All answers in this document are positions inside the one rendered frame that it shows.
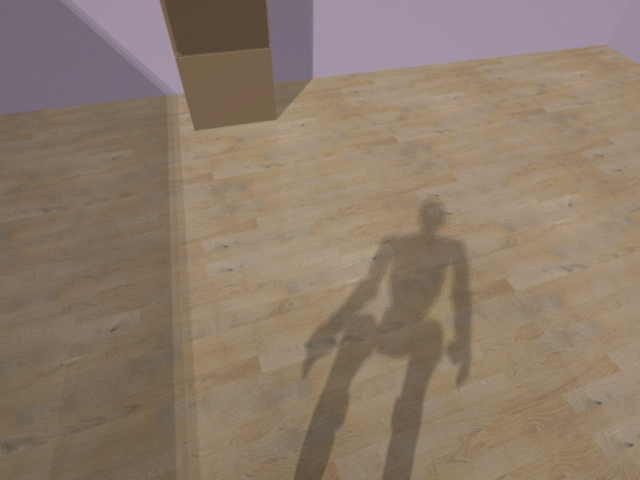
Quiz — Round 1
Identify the cupboard door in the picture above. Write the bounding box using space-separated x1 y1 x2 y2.
165 0 267 53

